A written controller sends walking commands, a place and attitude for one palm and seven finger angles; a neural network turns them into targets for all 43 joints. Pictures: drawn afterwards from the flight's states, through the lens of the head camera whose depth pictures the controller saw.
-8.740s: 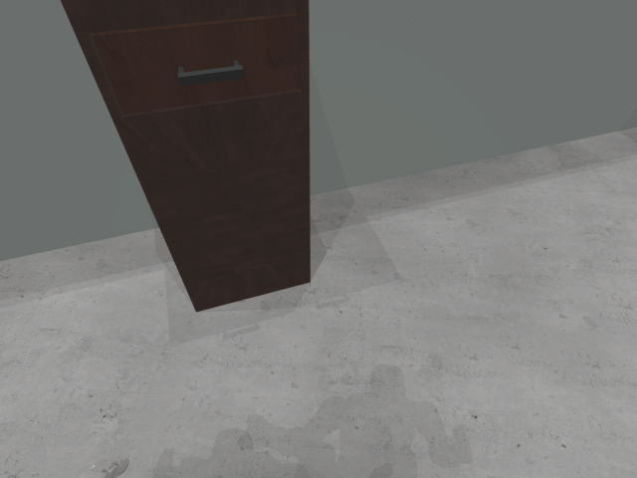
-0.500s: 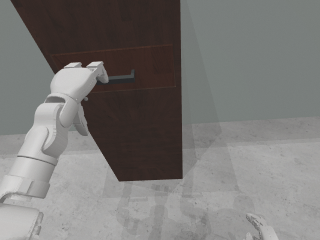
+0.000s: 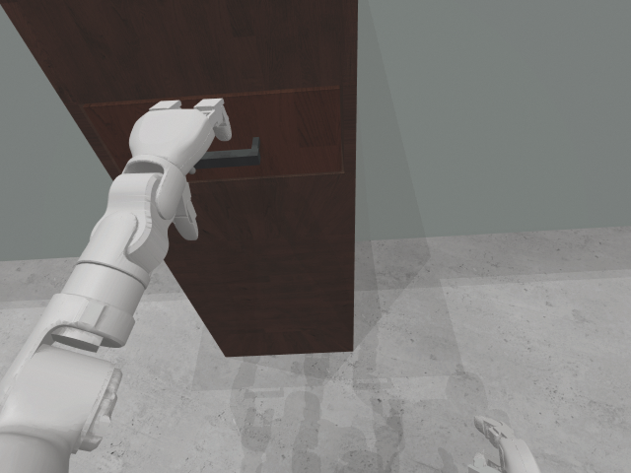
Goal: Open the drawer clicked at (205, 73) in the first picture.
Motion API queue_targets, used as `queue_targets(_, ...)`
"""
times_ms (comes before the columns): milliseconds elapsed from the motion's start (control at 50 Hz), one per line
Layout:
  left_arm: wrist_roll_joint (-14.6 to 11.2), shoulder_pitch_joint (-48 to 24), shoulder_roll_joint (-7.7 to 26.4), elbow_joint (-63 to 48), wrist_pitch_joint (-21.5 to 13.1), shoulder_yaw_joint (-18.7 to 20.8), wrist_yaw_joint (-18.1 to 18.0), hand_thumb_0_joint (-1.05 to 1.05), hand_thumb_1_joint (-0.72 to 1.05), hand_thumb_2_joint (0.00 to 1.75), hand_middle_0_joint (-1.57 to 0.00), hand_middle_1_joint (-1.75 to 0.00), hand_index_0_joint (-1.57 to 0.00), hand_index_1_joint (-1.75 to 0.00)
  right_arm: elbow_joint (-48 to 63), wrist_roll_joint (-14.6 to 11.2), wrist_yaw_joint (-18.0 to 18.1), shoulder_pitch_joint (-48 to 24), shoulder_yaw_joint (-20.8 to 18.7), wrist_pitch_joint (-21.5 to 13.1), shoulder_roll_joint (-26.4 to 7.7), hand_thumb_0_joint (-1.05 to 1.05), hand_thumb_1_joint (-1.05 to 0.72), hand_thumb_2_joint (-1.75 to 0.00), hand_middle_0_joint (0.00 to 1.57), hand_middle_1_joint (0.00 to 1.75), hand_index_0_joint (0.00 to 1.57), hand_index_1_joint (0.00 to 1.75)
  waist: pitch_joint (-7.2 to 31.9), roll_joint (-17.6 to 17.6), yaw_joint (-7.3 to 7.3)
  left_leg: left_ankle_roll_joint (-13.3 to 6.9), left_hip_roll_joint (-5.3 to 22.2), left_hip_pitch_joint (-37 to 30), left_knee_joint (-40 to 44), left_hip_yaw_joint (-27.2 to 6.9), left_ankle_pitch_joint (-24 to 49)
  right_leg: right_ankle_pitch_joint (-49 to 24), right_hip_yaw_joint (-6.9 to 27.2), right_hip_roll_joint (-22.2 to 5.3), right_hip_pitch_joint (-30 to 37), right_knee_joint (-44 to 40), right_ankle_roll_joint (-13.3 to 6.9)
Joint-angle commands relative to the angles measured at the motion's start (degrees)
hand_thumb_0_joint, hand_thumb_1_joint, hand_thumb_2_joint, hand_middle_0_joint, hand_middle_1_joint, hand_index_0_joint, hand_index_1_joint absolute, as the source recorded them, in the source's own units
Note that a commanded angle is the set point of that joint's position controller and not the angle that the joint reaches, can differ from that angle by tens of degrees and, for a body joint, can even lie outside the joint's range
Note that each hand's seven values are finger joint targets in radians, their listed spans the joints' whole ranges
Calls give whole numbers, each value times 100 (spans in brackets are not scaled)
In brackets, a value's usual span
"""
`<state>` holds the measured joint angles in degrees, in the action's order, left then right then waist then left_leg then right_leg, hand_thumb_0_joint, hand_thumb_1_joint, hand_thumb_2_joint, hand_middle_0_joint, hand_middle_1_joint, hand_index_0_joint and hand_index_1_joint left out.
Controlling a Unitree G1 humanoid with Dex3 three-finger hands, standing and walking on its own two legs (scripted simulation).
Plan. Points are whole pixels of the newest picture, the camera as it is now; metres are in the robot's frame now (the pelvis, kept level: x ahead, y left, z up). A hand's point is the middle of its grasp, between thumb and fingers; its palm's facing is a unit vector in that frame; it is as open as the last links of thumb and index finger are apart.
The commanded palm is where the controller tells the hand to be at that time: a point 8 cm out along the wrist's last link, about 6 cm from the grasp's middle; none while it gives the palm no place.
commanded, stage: move the hooked fingers above the handle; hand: left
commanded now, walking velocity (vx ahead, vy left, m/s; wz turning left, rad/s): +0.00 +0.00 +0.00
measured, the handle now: (220, 152) +0.56 +0.20 +0.10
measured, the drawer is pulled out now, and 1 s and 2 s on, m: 0.00 0.00 0.00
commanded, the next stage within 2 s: none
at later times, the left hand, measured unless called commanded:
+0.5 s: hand (218, 144) +0.51 +0.17 +0.15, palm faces +0.04 -0.03 -1.00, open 13.8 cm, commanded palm +0.48 +0.20 +0.21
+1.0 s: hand (206, 150) +0.49 +0.19 +0.16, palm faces +0.03 +0.00 -1.00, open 13.8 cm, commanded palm +0.48 +0.20 +0.22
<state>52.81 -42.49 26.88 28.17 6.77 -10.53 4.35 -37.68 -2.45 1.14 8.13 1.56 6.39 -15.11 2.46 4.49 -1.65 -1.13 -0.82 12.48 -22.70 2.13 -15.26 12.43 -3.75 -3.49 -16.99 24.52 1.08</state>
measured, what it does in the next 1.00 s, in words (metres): stands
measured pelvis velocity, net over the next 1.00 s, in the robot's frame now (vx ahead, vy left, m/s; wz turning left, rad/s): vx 0.00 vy -0.01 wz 0.00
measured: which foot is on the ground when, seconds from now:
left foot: down 0.00-1.00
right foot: down 0.00-1.00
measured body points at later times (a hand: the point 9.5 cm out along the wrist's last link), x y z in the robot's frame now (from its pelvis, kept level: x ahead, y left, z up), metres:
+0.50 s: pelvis +0.01 -0.01 +0.00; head +0.07 -0.03 +0.44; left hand +0.50 +0.17 +0.21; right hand +0.08 -0.27 -0.14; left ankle -0.04 +0.10 -0.74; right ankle +0.00 -0.13 -0.74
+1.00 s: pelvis +0.00 -0.01 -0.01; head +0.05 -0.02 +0.44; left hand +0.48 +0.18 +0.21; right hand +0.06 -0.29 -0.14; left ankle -0.04 +0.10 -0.74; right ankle +0.00 -0.13 -0.74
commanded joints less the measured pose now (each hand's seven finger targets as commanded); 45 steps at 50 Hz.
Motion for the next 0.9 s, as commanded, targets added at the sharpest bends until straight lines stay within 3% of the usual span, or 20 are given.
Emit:
queue_targets(0, 237, -2643, 1731, -456, 158, 1072, -361, 0, -50, 30, -30, -120, -30, -120, 633, 12, 44, -137, -225, -111, -686, 0, -90, -90, 20, 30, 20, 30, 2088, -523, -87, 22, -57, -90, 48, -62, 2851, -2166, 95, 278, 1475, 177, -372)
queue_targets(120, 208, -2987, 1356, -522, 68, 626, -136, 0, -50, 30, -30, -120, -30, -120, 671, -9, 53, 164, -377, -83, -757, 0, -90, -90, 20, 30, 20, 30, 2429, -452, 183, -78, -38, -430, -184, -102, 3152, -2385, 135, 314, 1235, 229, -329)
queue_targets(180, 108, -3238, 1120, -308, -90, 382, -15, 0, -50, 30, -30, -120, -30, -120, 600, -31, 116, 311, -413, -85, -771, 0, -90, -90, 20, 30, 20, 30, 2173, -637, 366, -120, -78, -365, -234, -111, 2792, -2250, 126, 336, 994, 186, -303)
queue_targets(220, 83, -3590, 1107, -369, -280, 360, -42, 0, -50, 30, -30, -120, -30, -120, 533, -28, 140, 442, -442, -120, -763, 0, -90, -90, 20, 30, 20, 30, 2193, -478, 419, -108, -82, -437, -286, -142, 2898, -2271, 123, 350, 852, 209, -312)
queue_targets(280, 137, -3967, 1475, -252, -539, 708, -258, 0, -50, 30, -30, -120, -30, -120, 424, 11, 159, 667, -478, -153, -747, 0, -90, -90, 20, 30, 20, 30, 2457, -212, 371, -68, -85, -474, -373, -198, 3181, -2274, 128, 378, 842, 297, -352)
queue_targets(300, 170, -4146, 1370, -60, -586, 634, -352, 0, -50, 30, -30, -120, -30, -120, 362, 22, 159, 742, -473, -154, -730, 0, -90, -90, 20, 30, 20, 30, 2418, -251, 415, -39, -74, -439, -375, -210, 3195, -2234, 100, 388, 755, 310, -350)
queue_targets(340, 228, -4253, 1577, 470, -614, 864, -563, 0, -50, 30, -30, -120, -30, -120, 239, 40, 166, 873, -480, -165, -765, 0, -90, -90, 20, 30, 20, 30, 2338, -331, 425, -11, -59, -251, -376, -183, 3162, -2202, 84, 413, 715, 321, -361)
queue_targets(360, 276, -4335, 1773, 724, -587, 1030, -702, 0, -50, 30, -30, -120, -30, -120, 189, 46, 162, 915, -469, -166, -775, 0, -90, -90, 20, 30, 20, 30, 2335, -394, 402, -21, -57, -92, -362, -151, 3028, -2222, 109, 408, 761, 350, -355)
queue_targets(420, 436, -4452, 1800, 1392, -395, 1037, -996, 0, -50, 30, -30, -120, -30, -120, 114, 71, 136, 982, -445, -161, -768, 0, -90, -90, 20, 30, 20, 30, 2430, -290, 408, -2, -62, 230, -349, -68, 2884, -2281, 126, 397, 831, 434, -353)
queue_targets(480, 649, -4286, 2296, 1667, -200, 1401, -1110, 0, -50, 30, -30, -120, -30, -120, 175, 103, 115, 966, -452, -140, -793, 0, -90, -90, 20, 30, 20, 30, 2938, -320, 234, -30, -39, 360, -350, 13, 3034, -2586, 173, 371, 1336, 546, -334)
queue_targets(500, 658, -4272, 2024, 1670, -132, 1158, -1067, 0, -50, 30, -30, -120, -30, -120, 235, 103, 102, 944, -457, -125, -784, 0, -90, -90, 20, 30, 20, 30, 3009, -281, 254, -43, -32, 349, -355, 45, 3073, -2655, 181, 356, 1345, 550, -319)
queue_targets(520, 669, -4145, 1977, 1749, -71, 1155, -1010, 0, -50, 30, -30, -120, -30, -120, 241, 100, 99, 964, -478, -123, -794, 0, -90, -90, 20, 30, 20, 30, 2902, -382, 270, -61, 8, 328, -350, 53, 3144, -2702, 164, 356, 1302, 536, -308)
queue_targets(560, 633, -3768, 2239, 1959, -16, 1356, -898, 0, -50, 30, -30, -120, -30, -120, 283, 67, 120, 942, -463, -64, -877, 0, -90, -90, 20, 30, 20, 30, 2664, -870, 247, -111, 6, 587, -285, 101, 2790, -2688, 172, 359, 1438, 454, -261)
queue_targets(640, 593, -3731, 2186, 1924, -28, 1217, -713, 0, -50, 30, -30, -120, -30, -120, 426, 2, 221, 820, -467, -25, -908, 0, -90, -90, 20, 30, 20, 30, 2312, -1120, 335, -173, -22, 750, -152, 166, 2086, -2284, 236, 328, 1419, 265, -218)
queue_targets(680, 613, -3859, 2398, 1666, -197, 1292, -630, 0, -50, 30, -30, -120, -30, -120, 449, -11, 261, 888, -485, -44, -918, 0, -90, -90, 20, 30, 20, 30, 2431, -876, 333, -189, -26, 673, -148, 140, 1980, -2214, 279, 320, 1412, 271, -220)
queue_targets(740, 563, -4147, 2135, 1197, -533, 1052, -520, 0, -50, 30, -30, -120, -30, -120, 477, -5, 310, 977, -546, -113, -883, 0, -90, -90, 20, 30, 20, 30, 2502, -619, 494, -214, -18, 385, -217, 119, 2015, -2135, 320, 326, 1235, 222, -226)
queue_targets(760, 541, -4292, 2166, 965, -656, 1063, -538, 0, -50, 30, -30, -120, -30, -120, 467, -4, 310, 1027, -568, -138, -859, 0, -90, -90, 20, 30, 20, 30, 2577, -350, 475, -205, -24, 274, -232, 99, 2022, -2050, 332, 341, 1146, 227, -240)
queue_targets(820, 498, -4651, 1584, 796, -855, 607, -596, 0, -50, 30, -30, -120, -30, -120, 342, 0, 300, 1145, -609, -219, -805, 0, -90, -90, 20, 30, 20, 30, 2308, 6, 691, -167, -17, -77, -310, -6, 2089, -1708, 249, 406, 504, 176, -278)
queue_targets(840, 438, -4784, 1261, 788, -870, 349, -608, 0, -50, 30, -30, -120, -30, -120, 325, -13, 282, 1155, -618, -257, -785, 0, -90, -90, 20, 30, 20, 30, 2190, -80, 798, -175, -24, -143, -342, -43, 2031, -1552, 244, 424, 334, 116, -276)
queue_targets(880, 383, -4904, 1482, 936, -867, 580, -751, 0, -50, 30, -30, -120, -30, -120, 185, 8, 270, 1255, -641, -294, -837, 0, -90, -90, 20, 30, 20, 30, 2207, -56, 785, -141, -35, -162, -329, -111, 1896, -1381, 225, 447, 221, 118, -294)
